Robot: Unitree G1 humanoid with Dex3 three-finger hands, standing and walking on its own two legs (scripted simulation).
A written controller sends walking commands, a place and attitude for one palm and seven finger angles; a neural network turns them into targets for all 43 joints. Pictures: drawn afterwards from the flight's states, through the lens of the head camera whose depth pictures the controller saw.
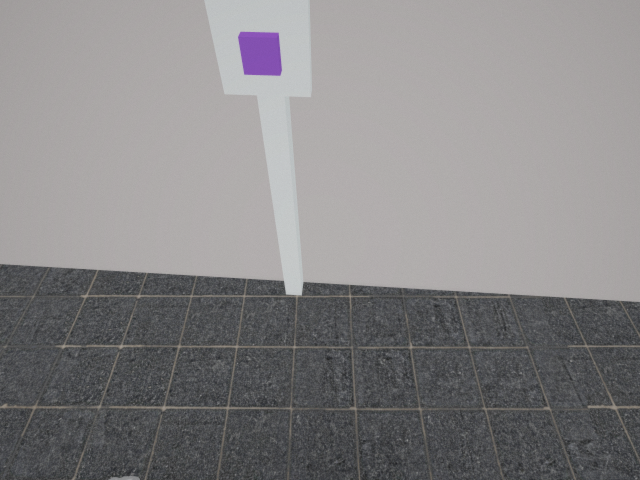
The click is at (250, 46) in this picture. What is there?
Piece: button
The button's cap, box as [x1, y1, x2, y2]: [238, 32, 281, 75]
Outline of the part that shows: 240,32 238,39 244,74 279,75 281,71 278,33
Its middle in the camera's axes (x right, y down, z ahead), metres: -0.11 -0.35 +0.72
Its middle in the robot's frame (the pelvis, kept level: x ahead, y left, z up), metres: +0.79 +0.15 +0.14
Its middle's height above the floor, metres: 0.92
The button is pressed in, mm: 0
